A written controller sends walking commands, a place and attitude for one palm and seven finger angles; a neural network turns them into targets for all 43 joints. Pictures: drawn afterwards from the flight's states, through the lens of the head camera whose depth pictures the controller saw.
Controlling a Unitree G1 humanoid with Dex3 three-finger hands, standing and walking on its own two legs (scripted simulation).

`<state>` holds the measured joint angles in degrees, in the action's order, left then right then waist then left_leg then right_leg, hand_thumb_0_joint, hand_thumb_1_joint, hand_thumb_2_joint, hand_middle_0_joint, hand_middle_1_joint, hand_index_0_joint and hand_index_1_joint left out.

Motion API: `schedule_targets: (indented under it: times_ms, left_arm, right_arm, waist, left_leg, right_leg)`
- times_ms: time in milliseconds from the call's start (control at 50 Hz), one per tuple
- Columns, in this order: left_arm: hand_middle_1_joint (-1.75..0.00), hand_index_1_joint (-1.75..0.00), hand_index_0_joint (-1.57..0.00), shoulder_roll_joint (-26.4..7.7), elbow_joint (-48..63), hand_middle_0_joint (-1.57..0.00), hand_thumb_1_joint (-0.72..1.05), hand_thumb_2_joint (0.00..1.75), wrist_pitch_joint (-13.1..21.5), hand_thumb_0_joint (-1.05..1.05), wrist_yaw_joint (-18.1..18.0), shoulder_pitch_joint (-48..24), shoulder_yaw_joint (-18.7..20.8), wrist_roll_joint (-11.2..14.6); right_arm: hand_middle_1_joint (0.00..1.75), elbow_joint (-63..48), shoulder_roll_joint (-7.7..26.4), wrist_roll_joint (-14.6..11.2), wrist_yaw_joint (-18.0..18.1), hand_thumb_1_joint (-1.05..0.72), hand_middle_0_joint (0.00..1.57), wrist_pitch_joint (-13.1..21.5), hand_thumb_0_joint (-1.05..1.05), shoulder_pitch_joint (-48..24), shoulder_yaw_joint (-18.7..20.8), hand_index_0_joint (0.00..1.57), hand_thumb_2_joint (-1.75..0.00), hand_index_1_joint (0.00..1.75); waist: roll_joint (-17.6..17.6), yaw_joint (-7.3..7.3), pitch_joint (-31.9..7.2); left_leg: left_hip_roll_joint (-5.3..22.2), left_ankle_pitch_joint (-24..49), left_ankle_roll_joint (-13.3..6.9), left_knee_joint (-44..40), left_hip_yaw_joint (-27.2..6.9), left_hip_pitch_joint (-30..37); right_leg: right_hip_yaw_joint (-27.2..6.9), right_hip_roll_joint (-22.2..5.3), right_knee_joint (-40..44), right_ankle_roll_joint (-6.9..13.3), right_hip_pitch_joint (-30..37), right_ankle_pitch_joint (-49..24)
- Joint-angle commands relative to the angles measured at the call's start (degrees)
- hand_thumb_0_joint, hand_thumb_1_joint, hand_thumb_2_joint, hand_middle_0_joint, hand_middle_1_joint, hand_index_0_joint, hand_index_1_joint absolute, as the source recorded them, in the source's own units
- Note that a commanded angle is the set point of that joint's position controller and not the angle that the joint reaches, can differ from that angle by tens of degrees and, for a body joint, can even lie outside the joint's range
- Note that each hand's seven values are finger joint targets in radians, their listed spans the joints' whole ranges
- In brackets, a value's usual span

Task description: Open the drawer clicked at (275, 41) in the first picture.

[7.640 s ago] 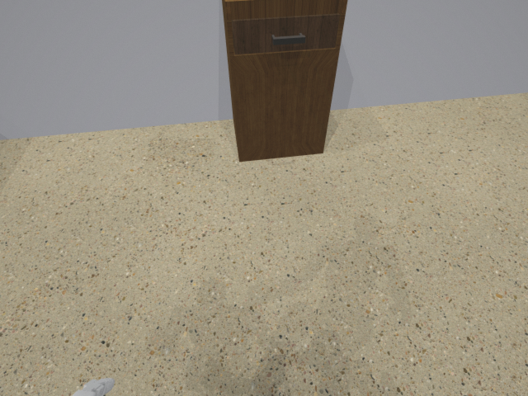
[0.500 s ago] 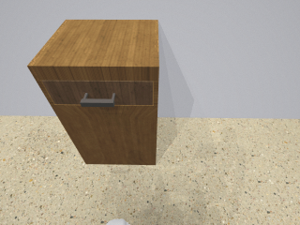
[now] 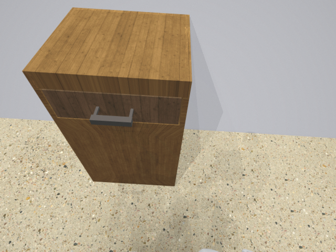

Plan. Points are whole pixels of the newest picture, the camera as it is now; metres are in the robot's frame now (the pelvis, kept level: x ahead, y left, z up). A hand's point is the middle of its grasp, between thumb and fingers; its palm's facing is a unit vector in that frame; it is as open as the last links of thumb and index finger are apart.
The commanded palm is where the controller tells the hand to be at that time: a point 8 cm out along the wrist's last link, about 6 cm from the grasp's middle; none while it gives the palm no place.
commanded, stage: come to a stop and stand still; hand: left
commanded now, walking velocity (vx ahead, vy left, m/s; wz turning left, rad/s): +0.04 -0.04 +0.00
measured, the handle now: (113, 115) +0.53 +0.24 -0.07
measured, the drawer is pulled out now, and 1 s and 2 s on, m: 0.00 0.00 0.00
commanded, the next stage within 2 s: look again from close up in 1.24 s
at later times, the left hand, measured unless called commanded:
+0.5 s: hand out of the picture +0.00 +0.11 -0.15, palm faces +0.11 -0.95 -0.28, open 7.3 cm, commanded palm none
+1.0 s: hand out of the picture -0.02 +0.16 -0.18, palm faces +0.07 -0.98 -0.18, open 7.4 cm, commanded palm none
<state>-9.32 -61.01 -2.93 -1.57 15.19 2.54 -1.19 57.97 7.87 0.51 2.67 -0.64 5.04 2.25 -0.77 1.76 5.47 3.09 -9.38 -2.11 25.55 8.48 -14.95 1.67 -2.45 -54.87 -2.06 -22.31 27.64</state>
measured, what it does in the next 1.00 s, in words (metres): steps on the spot: right foot, then left foot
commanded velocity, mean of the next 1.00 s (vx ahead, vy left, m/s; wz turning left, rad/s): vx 0.02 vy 0.09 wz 0.00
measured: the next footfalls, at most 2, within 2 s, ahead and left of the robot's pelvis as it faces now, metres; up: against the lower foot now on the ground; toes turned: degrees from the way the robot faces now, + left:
right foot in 0.18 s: +0.02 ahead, -0.16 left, +0.00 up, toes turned -3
left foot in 0.72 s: -0.01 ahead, +0.11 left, +0.00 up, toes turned +0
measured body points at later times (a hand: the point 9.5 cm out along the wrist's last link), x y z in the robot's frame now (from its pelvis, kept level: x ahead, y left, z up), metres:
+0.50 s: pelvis -0.01 -0.08 +0.01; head +0.01 -0.12 +0.46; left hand -0.01 +0.16 -0.13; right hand -0.01 -0.32 -0.17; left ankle -0.06 +0.08 -0.67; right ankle -0.02 -0.16 -0.74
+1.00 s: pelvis -0.01 -0.01 +0.00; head +0.00 -0.01 +0.45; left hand -0.02 +0.21 -0.16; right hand +0.07 -0.24 -0.15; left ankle -0.05 +0.10 -0.74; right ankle -0.03 -0.15 -0.74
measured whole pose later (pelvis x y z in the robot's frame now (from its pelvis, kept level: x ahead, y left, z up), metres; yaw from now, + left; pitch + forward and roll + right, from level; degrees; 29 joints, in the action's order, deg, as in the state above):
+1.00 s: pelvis -0.01 -0.01 +0.00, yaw +1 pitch +0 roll +0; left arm -8.6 -64.6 -0.3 -1.3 15.3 0.4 -1.0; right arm 60.7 9.2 0.2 1.9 -0.1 9.7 0.9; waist -0.3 2.1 1.2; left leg 0.6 -17.2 -0.3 25.4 3.5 -7.7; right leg 2.4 -3.5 -26.6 -2.1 -10.3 15.6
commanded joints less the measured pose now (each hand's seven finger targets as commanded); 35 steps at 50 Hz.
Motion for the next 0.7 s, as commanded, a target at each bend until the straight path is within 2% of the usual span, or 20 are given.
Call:
schedule_targets:
  times_ms: [0,60,80,100,120,140,160,180,200,220,240,280,320,420,520,560,600,640,660,680]
  left_arm:
    - [-0.3,-0.3,-0.2,-2.8,3.5,-0.2,0.9,0.9,-0.6,0.0,0.0,4.9,1.4,0.1]
    - [-0.3,-0.3,-0.2,-1.9,3.6,-0.2,0.9,0.9,0.3,0.0,0.2,4.7,0.7,0.2]
    - [-0.3,-0.3,-0.2,-1.9,2.9,-0.2,0.9,0.9,0.9,0.0,0.2,6.3,0.5,0.3]
    - [-0.3,-0.3,-0.2,-2.1,1.5,-0.2,0.9,0.9,1.6,0.0,0.1,8.6,0.3,0.2]
    - [-0.3,-0.3,-0.2,-3.9,0.9,-0.2,0.9,0.9,2.3,0.0,-0.1,9.8,0.3,-0.4]
    - [-0.3,-0.3,-0.2,-7.7,1.8,-0.2,0.9,0.9,3.2,0.0,-0.3,7.2,0.3,-0.8]
    - [-0.3,-0.3,-0.2,-11.3,3.7,-0.2,0.9,0.9,3.0,0.0,-0.3,3.6,0.7,-0.5]
    - [-0.3,-0.3,-0.2,-12.6,4.9,-0.2,0.9,0.9,2.7,0.0,-0.2,1.5,0.8,-0.5]
    - [-0.3,-0.3,-0.2,-12.6,5.0,-0.2,0.9,0.9,3.1,0.0,-0.4,0.6,1.2,-0.5]
    - [-0.3,-0.3,-0.2,-11.5,4.7,-0.2,0.9,0.9,3.5,0.0,-0.5,0.0,1.1,-0.3]
    - [-0.3,-0.3,-0.2,-10.4,4.5,-0.2,0.9,0.9,3.4,0.0,-0.6,-0.6,0.9,-0.2]
    - [-0.3,-0.3,-0.2,-10.4,5.0,-0.2,0.9,0.9,3.6,0.0,-0.5,-0.3,1.2,-0.1]
    - [-0.3,-0.3,-0.2,-10.6,4.9,-0.2,0.9,0.9,3.6,0.0,-0.7,1.5,1.7,0.0]
    - [-0.3,-0.3,-0.2,-10.0,3.1,-0.2,0.9,0.9,3.7,0.0,-1.4,6.6,2.2,-0.1]
    - [-0.3,-0.3,-0.2,-10.3,2.8,-0.2,0.9,0.9,3.4,0.0,-1.6,6.2,2.3,-0.6]
    - [-0.3,-0.3,-0.2,-10.6,2.9,-0.2,0.9,0.9,3.1,0.0,-1.3,5.0,2.2,-0.8]
    - [-0.3,-0.3,-0.2,-10.8,2.8,-0.2,0.9,0.9,2.9,0.0,-1.0,3.4,2.1,-0.9]
    - [-0.3,-0.3,-0.2,-10.6,2.6,-0.2,0.9,0.9,2.7,0.0,-0.9,1.4,2.0,-0.4]
    - [-0.3,-0.3,-0.2,-9.6,2.4,-0.2,0.9,0.9,2.5,0.0,-0.8,1.0,1.7,-0.1]
    - [-0.3,-0.3,-0.2,-7.6,2.4,-0.2,0.9,0.9,2.4,0.0,-0.7,1.8,1.1,0.2]
  right_arm:
    - [0.3,-1.8,11.2,0.7,0.1,-0.9,0.2,-0.2,0.0,4.0,2.7,0.2,-0.9,0.3]
    - [0.3,-1.5,10.8,1.1,-0.9,-0.9,0.2,-0.4,0.0,3.3,2.5,0.2,-0.9,0.3]
    - [0.3,-1.2,10.5,1.1,-1.1,-0.9,0.2,-0.5,0.0,3.1,2.4,0.2,-0.9,0.3]
    - [0.3,-0.8,10.0,0.8,-1.4,-0.9,0.2,-0.7,0.0,3.4,2.2,0.2,-0.9,0.3]
    - [0.3,-0.3,7.9,0.4,-1.7,-0.9,0.2,-0.8,0.0,5.1,1.8,0.2,-0.9,0.3]
    - [0.3,-0.8,4.3,-0.3,-2.0,-0.9,0.2,-1.1,0.0,6.4,1.1,0.2,-0.9,0.3]
    - [0.3,-2.3,4.3,0.0,-2.4,-0.9,0.2,-1.4,0.0,4.6,0.8,0.2,-0.9,0.3]
    - [0.3,-2.5,6.0,0.3,-2.8,-0.9,0.2,-1.5,0.0,3.9,1.2,0.2,-0.9,0.3]
    - [0.3,-2.5,6.4,0.5,-2.9,-0.9,0.2,-1.6,0.0,3.2,1.3,0.2,-0.9,0.3]
    - [0.3,-1.6,7.1,0.6,-2.7,-0.9,0.2,-1.7,0.0,4.5,1.4,0.2,-0.9,0.3]
    - [0.3,-0.5,7.3,0.6,-2.7,-0.9,0.2,-1.6,0.0,6.8,1.5,0.2,-0.9,0.3]
    - [0.3,0.6,7.2,0.4,-2.8,-0.9,0.2,-1.5,0.0,9.9,1.6,0.2,-0.9,0.3]
    - [0.3,0.4,7.7,0.3,-2.8,-0.9,0.2,-1.6,0.0,10.6,1.8,0.2,-0.9,0.3]
    - [0.3,-1.2,7.8,0.5,-2.2,-0.9,0.2,-1.9,0.0,8.3,1.7,0.2,-0.9,0.3]
    - [0.3,-1.8,6.9,0.1,-2.2,-0.9,0.2,-1.8,0.0,7.2,1.2,0.2,-0.9,0.3]
    - [0.3,-1.9,6.2,-0.2,-2.2,-0.9,0.2,-1.6,0.0,7.3,1.1,0.2,-0.9,0.3]
    - [0.3,-1.5,5.8,-0.2,-2.2,-0.9,0.2,-1.2,0.0,8.6,0.9,0.2,-0.9,0.3]
    - [0.3,-0.1,5.6,-0.3,-1.9,-0.9,0.2,-0.6,0.0,11.8,0.7,0.2,-0.9,0.3]
    - [0.3,0.6,6.0,-0.2,-1.8,-0.9,0.2,0.0,0.0,13.0,0.5,0.2,-0.9,0.3]
    - [0.3,0.9,8.0,-0.1,-1.6,-0.9,0.2,0.7,0.0,13.7,0.6,0.2,-0.9,0.3]
  waist:
    - [8.6,-1.23,-8.2]
    - [13.4,-1.42,-7.1]
    - [12.8,-0.61,-6.9]
    - [10.4,0.48,-7.2]
    - [3.3,0.65,-6.3]
    - [-8.5,-0.77,-4.3]
    - [-14.1,-0.41,0.6]
    - [-9.3,-0.35,1.8]
    - [-11.8,0.02,2.7]
    - [-11.8,-0.61,3.7]
    - [-10.5,-1.33,3.2]
    - [-7.8,-1.44,0.9]
    - [-7.1,-0.51,-1.2]
    - [-7.4,1.84,-5.4]
    - [-9.8,1.85,-6.6]
    - [-11.0,1.41,-5.9]
    - [-11.9,0.51,-6.1]
    - [-11.8,-1.59,-6.9]
    - [-9.3,-2.18,-6.9]
    - [-2.9,-2.12,-8.2]
  left_leg:
    - [16.1,14.1,-7.7,-8.6,-11.3,2.6]
    - [14.0,-4.1,-6.1,-10.7,-12.5,-0.8]
    - [12.6,-9.6,-4.9,-9.9,-12.2,-2.1]
    - [10.3,-14.5,-2.9,-7.6,-10.8,-4.1]
    - [5.9,-16.9,-0.2,-2.7,-7.8,-6.5]
    - [0.9,-16.8,2.9,5.5,-4.9,-7.9]
    - [-0.2,-16.7,3.3,9.5,-5.1,-7.8]
    - [0.3,-16.7,2.9,13.4,-6.9,-5.9]
    - [0.0,-14.9,2.7,16.3,-7.9,-8.7]
    - [0.0,-13.1,2.6,18.4,-9.1,-9.4]
    - [0.1,-11.7,2.6,19.9,-9.2,-9.0]
    - [-0.9,-9.8,3.1,23.4,-9.0,-9.9]
    - [-1.5,-9.2,3.8,26.6,-9.2,-12.1]
    - [-1.5,-12.4,5.3,28.5,-10.0,-16.4]
    - [-1.5,-14.8,5.2,22.5,-8.9,-12.3]
    - [-2.0,-15.0,4.6,17.7,-7.9,-7.5]
    - [-2.9,-12.6,4.1,11.7,-6.4,-3.0]
    - [-3.5,-4.8,3.9,1.9,-4.9,5.1]
    - [-2.8,-0.6,3.6,-3.0,-5.1,9.4]
    - [1.1,3.3,2.6,-5.4,-8.2,13.4]
  right_leg:
    - [-1.4,-1.3,-1.8,0.2,0.4,-2.4]
    - [1.2,-1.2,10.8,0.9,6.0,-2.1]
    - [1.8,-0.7,16.7,1.1,9.3,-4.2]
    - [2.9,-0.1,24.9,0.9,13.9,-9.8]
    - [1.0,-1.2,32.7,0.7,16.5,-11.8]
    - [-12.6,-10.2,41.3,3.7,11.3,-2.2]
    - [-20.4,-16.9,48.4,7.1,2.7,5.1]
    - [-20.8,-18.5,50.0,9.0,-1.6,9.3]
    - [-21.7,-17.2,49.2,8.9,-0.4,3.0]
    - [-20.1,-16.7,47.5,8.8,1.0,-3.6]
    - [-17.2,-16.2,45.6,8.9,2.6,-9.1]
    - [-12.7,-14.6,42.5,8.7,7.3,-17.9]
    - [-11.1,-14.9,40.6,9.2,12.1,-23.9]
    - [-11.8,-17.4,35.8,11.3,22.8,-42.7]
    - [-11.4,-17.2,35.0,12.1,21.5,-44.7]
    - [-11.0,-16.1,35.8,11.7,17.2,-39.6]
    - [-9.7,-14.2,35.5,10.6,14.7,-35.9]
    - [-7.6,-11.8,33.1,7.9,10.7,-30.3]
    - [-6.2,-9.6,30.9,6.3,8.1,-26.7]
    - [-4.5,-6.6,27.1,4.8,5.6,-21.8]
